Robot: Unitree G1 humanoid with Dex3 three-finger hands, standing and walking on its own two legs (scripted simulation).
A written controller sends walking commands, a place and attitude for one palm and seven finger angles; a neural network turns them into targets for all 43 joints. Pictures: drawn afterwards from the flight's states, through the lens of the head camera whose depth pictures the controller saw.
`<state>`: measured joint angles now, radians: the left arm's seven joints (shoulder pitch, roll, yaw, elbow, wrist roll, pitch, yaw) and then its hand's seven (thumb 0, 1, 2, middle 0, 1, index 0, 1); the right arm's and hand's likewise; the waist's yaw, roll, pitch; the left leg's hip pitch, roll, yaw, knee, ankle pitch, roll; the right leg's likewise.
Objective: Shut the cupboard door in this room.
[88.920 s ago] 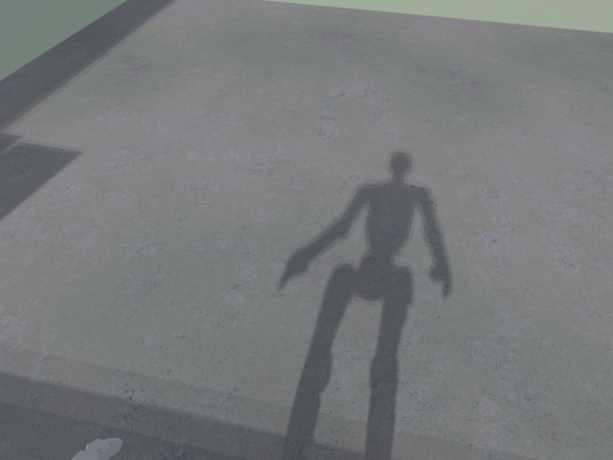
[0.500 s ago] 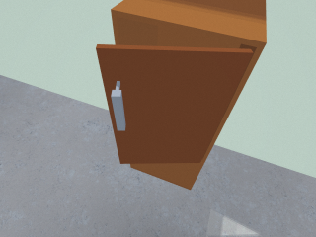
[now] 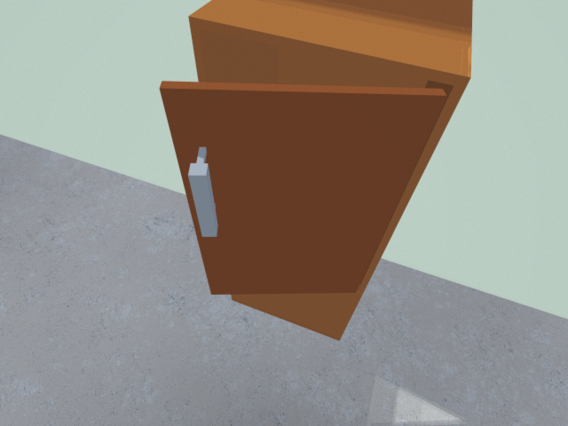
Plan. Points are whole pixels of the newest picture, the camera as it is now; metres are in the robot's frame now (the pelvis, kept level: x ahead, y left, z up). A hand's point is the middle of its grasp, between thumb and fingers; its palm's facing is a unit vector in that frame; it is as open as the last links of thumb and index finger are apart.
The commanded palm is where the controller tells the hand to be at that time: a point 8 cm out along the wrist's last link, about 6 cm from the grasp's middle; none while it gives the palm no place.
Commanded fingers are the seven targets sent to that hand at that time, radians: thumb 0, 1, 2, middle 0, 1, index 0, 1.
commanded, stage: look again from close up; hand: left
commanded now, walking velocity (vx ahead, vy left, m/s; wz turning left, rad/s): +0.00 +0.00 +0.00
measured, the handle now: (206, 193) +0.44 +0.16 +0.06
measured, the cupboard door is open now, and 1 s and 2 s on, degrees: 22 22 22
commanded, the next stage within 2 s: raise the hand and make a fist in 0.02 s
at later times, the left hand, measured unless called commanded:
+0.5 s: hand (163, 416) +0.14 +0.17 -0.06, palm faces +0.11 -0.99 -0.02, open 6.3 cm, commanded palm +0.11 +0.23 -0.04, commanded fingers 0.00 0.90 0.90 -0.55 -0.68 -0.55 -0.68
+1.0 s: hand (150, 377) +0.18 +0.18 +0.00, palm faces +0.13 -0.99 -0.03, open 4.0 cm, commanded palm +0.14 +0.23 +0.00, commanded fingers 0.00 0.90 0.90 -1.01 -1.18 -1.01 -1.18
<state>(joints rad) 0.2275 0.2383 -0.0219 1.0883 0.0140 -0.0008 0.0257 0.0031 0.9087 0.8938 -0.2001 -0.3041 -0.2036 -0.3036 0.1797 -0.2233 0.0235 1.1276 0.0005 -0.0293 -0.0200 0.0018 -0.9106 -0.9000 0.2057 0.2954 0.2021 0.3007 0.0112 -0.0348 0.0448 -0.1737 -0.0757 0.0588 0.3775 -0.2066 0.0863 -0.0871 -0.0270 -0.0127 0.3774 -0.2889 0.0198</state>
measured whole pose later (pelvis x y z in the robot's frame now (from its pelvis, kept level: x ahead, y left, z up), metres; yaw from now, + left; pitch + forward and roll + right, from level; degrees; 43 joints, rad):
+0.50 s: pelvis -0.04 -0.05 -0.10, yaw +3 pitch +10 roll +2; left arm 0.40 0.22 0.22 0.19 -0.34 -0.47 -0.34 0.00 0.91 0.89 -0.38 -0.50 -0.38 -0.50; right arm 0.19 -0.26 -0.04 0.54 0.05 -0.25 -0.01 0.01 -0.91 -0.90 0.21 0.30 0.20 0.30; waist 0.01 -0.01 -0.15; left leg -0.84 -0.05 0.03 1.15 -0.49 0.03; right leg -0.87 0.04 -0.07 1.16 -0.49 -0.09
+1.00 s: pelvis -0.02 -0.03 -0.07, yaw +3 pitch +11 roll -1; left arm 0.45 0.23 0.21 -0.06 -0.33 -0.36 -0.26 0.02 0.90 0.89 -0.83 -0.99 -0.83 -0.99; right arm 0.28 -0.24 0.01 0.55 0.04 -0.24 -0.06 0.01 -0.91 -0.90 0.21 0.30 0.20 0.30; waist 0.01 0.03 -0.12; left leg -0.74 -0.04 -0.01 1.01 -0.46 0.04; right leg -0.74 0.06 -0.09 0.97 -0.43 -0.07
